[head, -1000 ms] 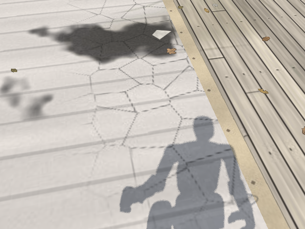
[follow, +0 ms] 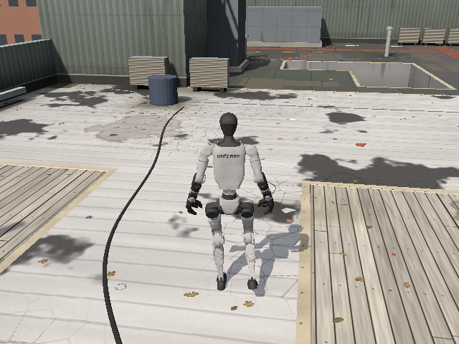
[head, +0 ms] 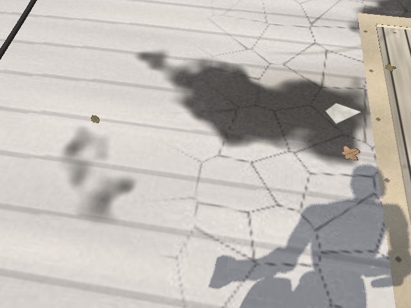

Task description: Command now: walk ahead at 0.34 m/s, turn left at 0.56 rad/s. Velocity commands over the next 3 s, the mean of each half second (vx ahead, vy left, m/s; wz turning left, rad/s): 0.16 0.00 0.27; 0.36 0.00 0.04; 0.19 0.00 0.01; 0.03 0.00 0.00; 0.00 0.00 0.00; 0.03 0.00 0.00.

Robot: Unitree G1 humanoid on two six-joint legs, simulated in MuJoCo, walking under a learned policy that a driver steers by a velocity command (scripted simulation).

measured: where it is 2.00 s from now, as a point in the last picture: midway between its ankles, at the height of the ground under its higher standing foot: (219, 292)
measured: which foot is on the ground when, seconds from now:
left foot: down 0.00-0.32, up 0.34-0.58, down 0.60-0.98, up 1.00-1.00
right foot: up 0.00-0.28, down 0.30-0.62, up 0.64-0.96, down 0.98-1.00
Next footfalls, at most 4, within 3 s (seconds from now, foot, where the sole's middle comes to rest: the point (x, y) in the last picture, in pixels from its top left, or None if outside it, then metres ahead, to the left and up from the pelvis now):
0.30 right None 0.32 -0.12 -0.77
0.60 left None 0.19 0.10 -0.77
0.98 right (257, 296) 0.47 -0.14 -0.77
1.40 left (180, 263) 0.58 0.10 -0.77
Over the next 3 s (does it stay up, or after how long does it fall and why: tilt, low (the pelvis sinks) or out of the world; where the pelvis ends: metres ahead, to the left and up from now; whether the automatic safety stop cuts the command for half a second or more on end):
stays up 0.51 -0.02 0.00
